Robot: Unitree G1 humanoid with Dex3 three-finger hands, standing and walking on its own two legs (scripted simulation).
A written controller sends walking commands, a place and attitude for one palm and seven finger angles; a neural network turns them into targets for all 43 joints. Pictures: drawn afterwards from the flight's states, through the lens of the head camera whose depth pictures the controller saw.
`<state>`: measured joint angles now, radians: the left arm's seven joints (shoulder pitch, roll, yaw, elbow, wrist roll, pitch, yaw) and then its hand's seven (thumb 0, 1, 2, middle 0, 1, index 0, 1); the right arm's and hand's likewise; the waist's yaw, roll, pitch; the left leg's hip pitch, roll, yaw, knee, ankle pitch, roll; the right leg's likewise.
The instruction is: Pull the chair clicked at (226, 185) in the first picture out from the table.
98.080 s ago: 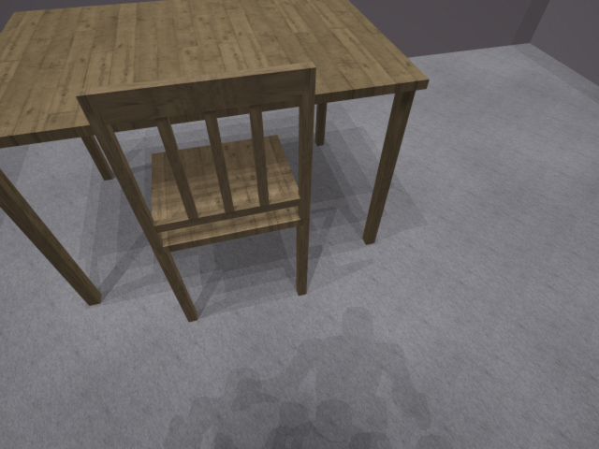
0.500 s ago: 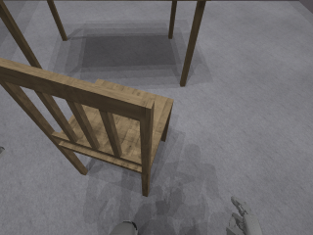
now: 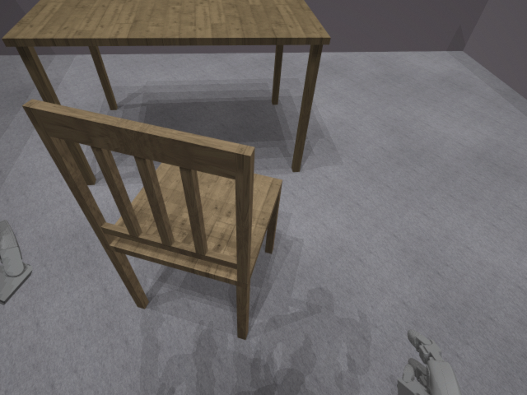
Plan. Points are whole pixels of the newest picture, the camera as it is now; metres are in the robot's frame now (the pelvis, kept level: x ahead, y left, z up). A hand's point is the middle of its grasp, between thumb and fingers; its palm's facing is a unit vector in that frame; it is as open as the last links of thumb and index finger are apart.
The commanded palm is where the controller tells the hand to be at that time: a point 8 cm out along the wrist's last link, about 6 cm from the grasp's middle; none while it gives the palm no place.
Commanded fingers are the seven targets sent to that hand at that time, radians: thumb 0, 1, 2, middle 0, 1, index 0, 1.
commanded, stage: stop stepping back and stand still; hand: left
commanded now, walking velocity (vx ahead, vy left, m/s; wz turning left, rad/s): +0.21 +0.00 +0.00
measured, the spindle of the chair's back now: (157, 204) +0.52 +0.27 -0.09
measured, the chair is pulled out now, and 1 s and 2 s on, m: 0.65 0.65 0.65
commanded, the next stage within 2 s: let the arm hang, fingers relaxed in 0.88 s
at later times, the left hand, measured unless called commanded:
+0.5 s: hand (26, 267) +0.21 +0.27 +0.17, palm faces +0.50 -0.76 -0.42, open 7.4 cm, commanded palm +0.15 +0.30 +0.18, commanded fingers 0.00 0.90 0.90 -0.20 -0.30 -0.20 -0.30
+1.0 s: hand (43, 260) +0.23 +0.27 +0.15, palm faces +0.41 -0.76 -0.50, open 7.4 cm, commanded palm none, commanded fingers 0.00 0.90 0.90 -0.20 -0.30 -0.20 -0.30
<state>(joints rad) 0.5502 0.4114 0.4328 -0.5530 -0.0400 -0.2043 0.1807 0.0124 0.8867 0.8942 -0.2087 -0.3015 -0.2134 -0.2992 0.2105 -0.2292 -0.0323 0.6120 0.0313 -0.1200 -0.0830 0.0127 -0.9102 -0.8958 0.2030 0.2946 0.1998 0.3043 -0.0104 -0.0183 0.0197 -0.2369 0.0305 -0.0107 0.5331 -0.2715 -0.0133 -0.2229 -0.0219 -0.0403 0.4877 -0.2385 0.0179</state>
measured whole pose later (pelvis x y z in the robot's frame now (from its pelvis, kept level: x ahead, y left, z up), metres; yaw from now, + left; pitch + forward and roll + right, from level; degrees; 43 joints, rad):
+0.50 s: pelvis +0.02 +0.00 +0.00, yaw +2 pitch +0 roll -1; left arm 0.52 0.37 0.42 -0.48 -0.04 -0.20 0.18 0.01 0.89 0.89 -0.21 -0.30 -0.21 -0.30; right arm 0.25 -0.20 0.00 0.69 0.01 -0.12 -0.07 0.01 -0.91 -0.89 0.21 0.30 0.21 0.31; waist 0.00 0.02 0.00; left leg -0.26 0.03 -0.04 0.58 -0.32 -0.02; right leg -0.23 0.01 -0.03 0.52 -0.28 0.01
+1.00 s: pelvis +0.03 +0.00 +0.00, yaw +1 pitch +0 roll -1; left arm 0.57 0.41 0.39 -0.43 -0.04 -0.20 0.15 0.01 0.89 0.89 -0.21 -0.30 -0.21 -0.30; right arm 0.17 -0.20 -0.02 0.63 0.03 -0.08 -0.05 0.01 -0.91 -0.90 0.21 0.29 0.20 0.30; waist 0.00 0.03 0.03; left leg -0.20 0.02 -0.02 0.49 -0.29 -0.01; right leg -0.18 -0.01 -0.02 0.45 -0.27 0.01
